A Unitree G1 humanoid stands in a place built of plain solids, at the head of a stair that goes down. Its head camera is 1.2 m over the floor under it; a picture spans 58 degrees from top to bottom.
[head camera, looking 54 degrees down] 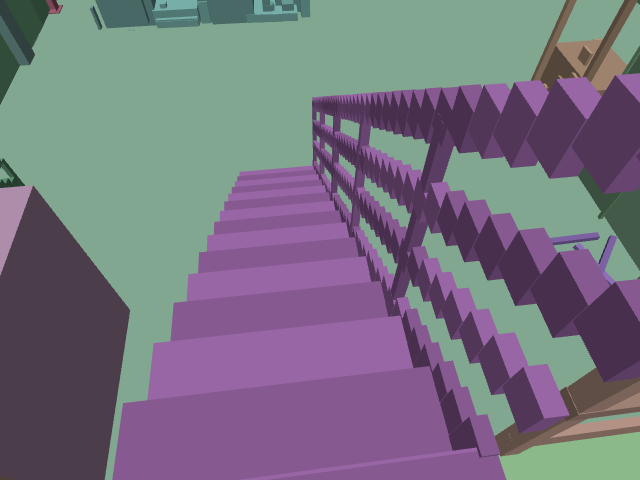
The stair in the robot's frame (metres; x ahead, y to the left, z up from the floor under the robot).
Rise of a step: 0.21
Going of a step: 0.29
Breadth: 1.04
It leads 7 degrees to the left of straight ahead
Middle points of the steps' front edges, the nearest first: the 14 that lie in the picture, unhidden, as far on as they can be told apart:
0.45 0.11 -0.21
0.74 0.14 -0.42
1.03 0.18 -0.63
1.32 0.21 -0.84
1.60 0.25 -1.05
1.89 0.28 -1.26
2.18 0.32 -1.47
2.47 0.35 -1.68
2.76 0.39 -1.89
3.04 0.42 -2.10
3.33 0.45 -2.31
3.62 0.49 -2.52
3.91 0.52 -2.73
4.20 0.56 -2.94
